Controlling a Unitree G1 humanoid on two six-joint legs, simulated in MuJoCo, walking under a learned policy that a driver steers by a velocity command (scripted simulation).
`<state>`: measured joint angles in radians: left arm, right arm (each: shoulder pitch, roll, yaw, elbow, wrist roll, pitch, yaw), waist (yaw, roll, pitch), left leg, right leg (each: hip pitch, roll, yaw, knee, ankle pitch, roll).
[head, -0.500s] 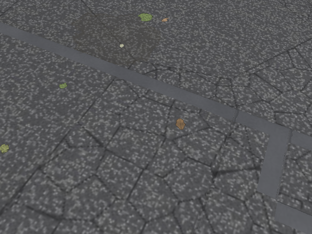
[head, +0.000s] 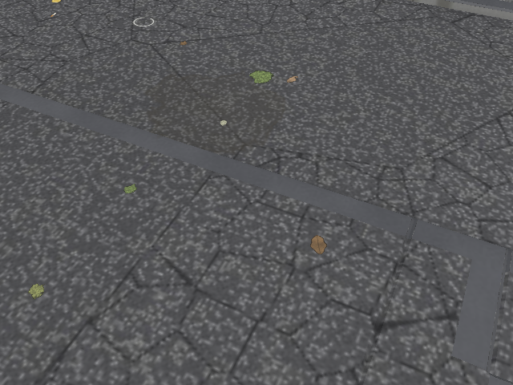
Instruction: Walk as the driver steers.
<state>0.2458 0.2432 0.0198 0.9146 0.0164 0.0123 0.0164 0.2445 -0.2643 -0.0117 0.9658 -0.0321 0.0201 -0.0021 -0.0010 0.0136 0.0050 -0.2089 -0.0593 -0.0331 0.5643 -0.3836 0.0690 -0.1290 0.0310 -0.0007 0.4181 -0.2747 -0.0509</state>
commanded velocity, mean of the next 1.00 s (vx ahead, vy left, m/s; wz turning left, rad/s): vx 0.43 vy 0.00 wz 0.01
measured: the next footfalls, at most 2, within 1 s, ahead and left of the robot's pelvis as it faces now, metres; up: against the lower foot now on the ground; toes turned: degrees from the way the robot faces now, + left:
left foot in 0.18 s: +0.10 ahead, +0.12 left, +0.00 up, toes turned +1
right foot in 0.64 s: +0.44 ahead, -0.05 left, +0.00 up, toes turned -4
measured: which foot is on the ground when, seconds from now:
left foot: up 0.00-0.16, down 0.18-0.64, up 0.66-1.00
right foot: down 0.00-0.18, up 0.20-0.62, down 0.64-1.00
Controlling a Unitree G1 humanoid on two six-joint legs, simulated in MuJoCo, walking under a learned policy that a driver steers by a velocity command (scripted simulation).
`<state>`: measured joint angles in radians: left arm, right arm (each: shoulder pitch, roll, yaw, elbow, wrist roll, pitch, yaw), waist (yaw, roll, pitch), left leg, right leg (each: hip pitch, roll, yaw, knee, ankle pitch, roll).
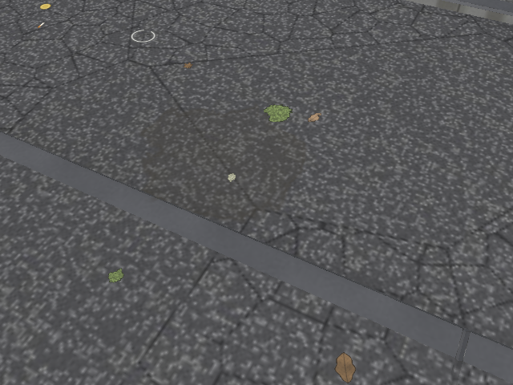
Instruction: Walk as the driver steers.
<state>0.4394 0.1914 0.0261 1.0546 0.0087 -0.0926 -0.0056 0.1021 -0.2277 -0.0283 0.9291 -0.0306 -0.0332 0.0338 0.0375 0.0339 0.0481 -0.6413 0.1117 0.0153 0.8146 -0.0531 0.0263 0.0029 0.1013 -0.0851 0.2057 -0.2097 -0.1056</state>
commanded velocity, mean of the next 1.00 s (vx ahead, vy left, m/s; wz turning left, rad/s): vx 0.50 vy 0.00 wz -0.33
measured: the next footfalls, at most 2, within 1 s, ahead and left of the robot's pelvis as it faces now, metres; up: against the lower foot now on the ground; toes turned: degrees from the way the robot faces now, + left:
left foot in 0.20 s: +0.29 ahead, +0.11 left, +0.00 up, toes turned +4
right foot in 0.74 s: +0.55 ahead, -0.08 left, +0.00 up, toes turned -20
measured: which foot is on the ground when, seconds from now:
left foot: up 0.00-0.18, down 0.20-0.76, up 0.78-1.00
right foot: down 0.00-0.22, up 0.24-0.72, down 0.74-1.00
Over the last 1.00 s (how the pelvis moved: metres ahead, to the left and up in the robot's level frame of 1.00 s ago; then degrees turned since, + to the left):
0.46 0.00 0.00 0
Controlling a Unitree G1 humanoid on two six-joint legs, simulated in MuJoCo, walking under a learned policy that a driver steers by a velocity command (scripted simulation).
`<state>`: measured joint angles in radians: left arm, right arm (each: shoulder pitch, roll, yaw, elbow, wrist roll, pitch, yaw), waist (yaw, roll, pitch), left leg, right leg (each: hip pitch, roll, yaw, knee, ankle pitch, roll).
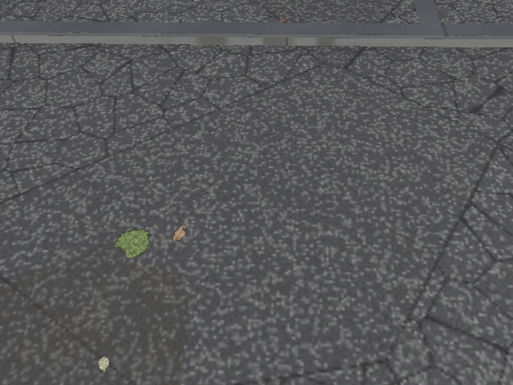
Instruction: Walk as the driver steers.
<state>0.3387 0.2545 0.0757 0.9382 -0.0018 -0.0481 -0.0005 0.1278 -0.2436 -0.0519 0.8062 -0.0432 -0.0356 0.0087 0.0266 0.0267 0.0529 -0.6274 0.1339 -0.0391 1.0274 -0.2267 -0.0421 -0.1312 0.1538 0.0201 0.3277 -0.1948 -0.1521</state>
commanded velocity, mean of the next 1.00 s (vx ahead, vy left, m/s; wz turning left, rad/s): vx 0.50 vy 0.00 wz -0.53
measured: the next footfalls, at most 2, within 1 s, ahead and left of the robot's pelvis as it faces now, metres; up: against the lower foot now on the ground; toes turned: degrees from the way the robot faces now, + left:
left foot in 0.28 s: +0.35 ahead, +0.13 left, -0.02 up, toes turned -13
right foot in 0.80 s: +0.56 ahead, -0.16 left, -0.05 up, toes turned -30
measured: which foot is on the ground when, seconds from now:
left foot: up 0.00-0.26, down 0.28-0.80, up 0.82-1.00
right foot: down 0.00-0.32, up 0.34-0.78, down 0.80-1.00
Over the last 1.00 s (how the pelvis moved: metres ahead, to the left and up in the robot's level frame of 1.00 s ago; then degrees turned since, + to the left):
0.54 -0.05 0.00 -24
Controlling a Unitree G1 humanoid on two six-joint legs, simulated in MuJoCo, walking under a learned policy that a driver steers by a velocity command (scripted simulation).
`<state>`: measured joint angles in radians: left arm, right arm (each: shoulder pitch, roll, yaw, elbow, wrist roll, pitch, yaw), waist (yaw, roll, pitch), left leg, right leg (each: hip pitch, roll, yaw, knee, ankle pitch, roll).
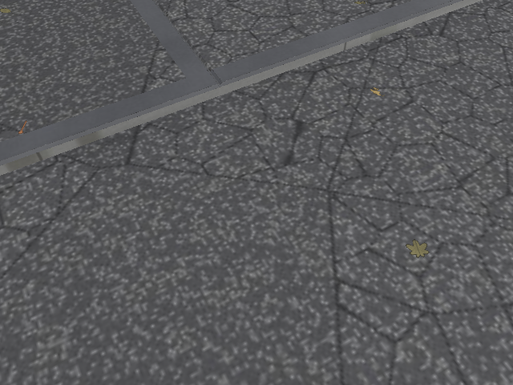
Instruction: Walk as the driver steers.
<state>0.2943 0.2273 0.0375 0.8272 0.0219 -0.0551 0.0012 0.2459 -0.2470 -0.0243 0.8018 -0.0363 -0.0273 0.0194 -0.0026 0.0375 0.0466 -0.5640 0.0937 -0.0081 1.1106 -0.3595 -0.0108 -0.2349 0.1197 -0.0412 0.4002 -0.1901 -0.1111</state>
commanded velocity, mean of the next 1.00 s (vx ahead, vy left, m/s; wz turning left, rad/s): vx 0.50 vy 0.00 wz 0.46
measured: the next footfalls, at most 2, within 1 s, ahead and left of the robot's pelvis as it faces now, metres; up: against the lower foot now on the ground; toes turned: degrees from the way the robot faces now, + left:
left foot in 0.30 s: +0.28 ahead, +0.17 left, +0.00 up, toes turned +13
right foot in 0.80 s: +0.61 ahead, +0.09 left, +0.00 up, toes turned +28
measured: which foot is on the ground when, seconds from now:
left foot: up 0.00-0.28, down 0.30-0.82, up 0.84-1.00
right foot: down 0.00-0.30, up 0.32-0.78, down 0.80-1.00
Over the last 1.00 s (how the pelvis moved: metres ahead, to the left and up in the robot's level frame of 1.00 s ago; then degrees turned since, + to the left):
0.54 -0.08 -0.05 -31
